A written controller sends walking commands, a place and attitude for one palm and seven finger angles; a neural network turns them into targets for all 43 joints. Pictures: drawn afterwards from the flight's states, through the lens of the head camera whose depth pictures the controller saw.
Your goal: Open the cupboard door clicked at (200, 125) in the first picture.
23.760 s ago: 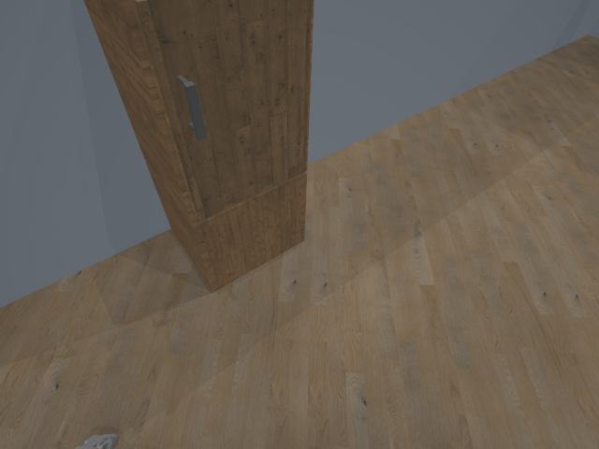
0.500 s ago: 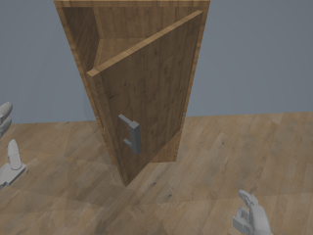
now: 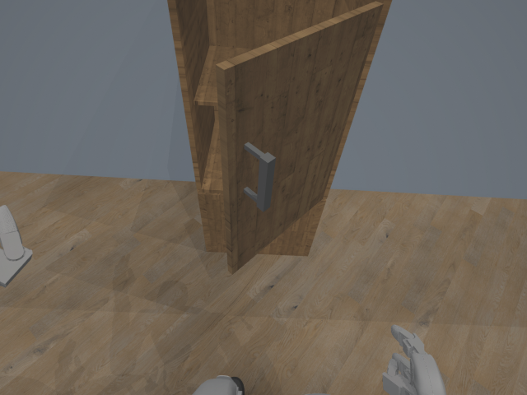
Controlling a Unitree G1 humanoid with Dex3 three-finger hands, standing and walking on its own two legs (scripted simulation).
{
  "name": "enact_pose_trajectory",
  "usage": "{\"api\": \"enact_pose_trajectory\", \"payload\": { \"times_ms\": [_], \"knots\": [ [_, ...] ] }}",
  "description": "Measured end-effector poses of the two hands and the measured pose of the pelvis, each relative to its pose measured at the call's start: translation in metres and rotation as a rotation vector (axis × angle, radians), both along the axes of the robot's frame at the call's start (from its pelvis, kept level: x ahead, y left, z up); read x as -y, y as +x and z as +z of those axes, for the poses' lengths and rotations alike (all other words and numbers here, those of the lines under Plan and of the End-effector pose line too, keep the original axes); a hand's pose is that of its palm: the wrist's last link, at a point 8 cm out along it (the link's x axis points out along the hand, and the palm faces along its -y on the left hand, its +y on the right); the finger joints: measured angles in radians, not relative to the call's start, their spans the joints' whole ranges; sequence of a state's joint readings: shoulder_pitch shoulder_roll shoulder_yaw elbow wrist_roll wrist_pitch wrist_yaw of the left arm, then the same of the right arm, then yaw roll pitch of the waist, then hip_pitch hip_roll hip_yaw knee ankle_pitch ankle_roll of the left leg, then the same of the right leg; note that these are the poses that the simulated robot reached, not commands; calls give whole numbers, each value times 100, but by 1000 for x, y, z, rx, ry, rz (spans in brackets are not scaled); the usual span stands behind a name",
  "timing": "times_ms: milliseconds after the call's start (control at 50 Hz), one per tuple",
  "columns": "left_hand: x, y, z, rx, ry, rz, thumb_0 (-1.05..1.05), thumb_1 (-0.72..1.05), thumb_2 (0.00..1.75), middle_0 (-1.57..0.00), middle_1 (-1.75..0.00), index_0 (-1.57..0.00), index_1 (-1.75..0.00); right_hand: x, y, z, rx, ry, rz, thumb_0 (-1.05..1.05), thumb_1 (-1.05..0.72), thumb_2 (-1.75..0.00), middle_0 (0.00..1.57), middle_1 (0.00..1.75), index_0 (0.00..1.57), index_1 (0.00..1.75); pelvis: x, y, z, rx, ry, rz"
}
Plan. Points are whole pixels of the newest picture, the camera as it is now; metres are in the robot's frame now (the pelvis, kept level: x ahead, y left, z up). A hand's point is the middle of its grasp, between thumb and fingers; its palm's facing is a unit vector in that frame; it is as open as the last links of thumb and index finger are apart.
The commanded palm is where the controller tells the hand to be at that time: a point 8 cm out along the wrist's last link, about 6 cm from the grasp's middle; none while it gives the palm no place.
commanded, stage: step back with the hand held close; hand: left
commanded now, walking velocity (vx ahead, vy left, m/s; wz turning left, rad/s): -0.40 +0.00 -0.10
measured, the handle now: (257, 178) +0.47 +0.05 +0.04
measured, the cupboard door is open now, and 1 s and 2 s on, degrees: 46 46 46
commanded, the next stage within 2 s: stop stepping back and stand still in 0.08 s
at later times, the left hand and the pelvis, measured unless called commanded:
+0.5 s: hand (37, 350) +0.13 +0.22 +0.17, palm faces +0.29 -0.84 -0.46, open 7.5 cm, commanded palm +0.06 +0.27 +0.19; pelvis -0.11 -0.01 +0.01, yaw -5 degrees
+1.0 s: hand out of the picture +0.08 +0.25 +0.17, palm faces +0.37 -0.81 -0.45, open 7.5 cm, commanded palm +0.03 +0.29 +0.19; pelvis -0.13 +0.00 +0.01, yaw -4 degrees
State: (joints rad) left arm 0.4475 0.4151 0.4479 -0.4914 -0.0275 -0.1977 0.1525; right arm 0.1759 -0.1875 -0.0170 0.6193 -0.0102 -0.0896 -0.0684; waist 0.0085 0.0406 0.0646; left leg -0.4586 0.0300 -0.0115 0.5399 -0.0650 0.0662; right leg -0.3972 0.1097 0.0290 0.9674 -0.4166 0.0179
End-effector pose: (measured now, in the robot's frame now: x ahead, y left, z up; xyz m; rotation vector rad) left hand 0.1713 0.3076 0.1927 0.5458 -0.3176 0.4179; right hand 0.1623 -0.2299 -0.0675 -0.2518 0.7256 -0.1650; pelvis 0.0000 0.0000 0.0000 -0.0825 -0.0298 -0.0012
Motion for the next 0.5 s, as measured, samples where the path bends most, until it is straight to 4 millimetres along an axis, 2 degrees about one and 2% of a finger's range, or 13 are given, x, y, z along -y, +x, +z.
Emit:
{"api": "enact_pose_trajectory", "payload": {
  "times_ms": [100, 200, 260, 320, 420, 500],
  "knots": [
    [12, -24, 7, 6, -27, -32, 1, 89, 90, -21, -30, -21, -30, -5, -15, 8, 38, 39, 26, 1, -90, -90, 21, 30, 21, 30, 5, -22, 4, -52, 6, -28],
    [36, -47, 5, 2, 17, -106, 1, 89, 90, -21, -30, -20, -30, 1, -36, -5, 49, 59, 37, 1, -90, -90, 21, 30, 21, 30, 11, -55, -7, -78, 56, -97],
    [41, -51, 8, -10, 14, -136, 1, 88, 90, -21, -30, -21, -30, 7, -63, -7, -6, 56, -4, 1, -90, -90, 21, 30, 21, 30, 9, -62, 0, -49, 63, -105],
    [37, -52, 7, -10, 9, -144, 1, 88, 90, -21, -30, -21, -30, 16, -89, -5, -4, 31, -63, 1, -90, -90, 21, 30, 21, 30, 7, -64, -1, -32, 62, -120],
    [34, -54, -2, -38, -32, -132, 1, 88, 90, -21, -30, -21, -30, 30, -134, 1, 24, 11, -139, 1, -90, -90, 21, 30, 20, 30, 8, -89, 1, -4, 93, -123],
    [48, -78, -1, -104, -16, -149, 1, 89, 90, -21, -30, -21, -30, 38, -169, 4, 13, 23, -161, 1, -90, -90, 21, 30, 20, 30, 15, -111, 8, -9, 82, -88]
  ]
}}
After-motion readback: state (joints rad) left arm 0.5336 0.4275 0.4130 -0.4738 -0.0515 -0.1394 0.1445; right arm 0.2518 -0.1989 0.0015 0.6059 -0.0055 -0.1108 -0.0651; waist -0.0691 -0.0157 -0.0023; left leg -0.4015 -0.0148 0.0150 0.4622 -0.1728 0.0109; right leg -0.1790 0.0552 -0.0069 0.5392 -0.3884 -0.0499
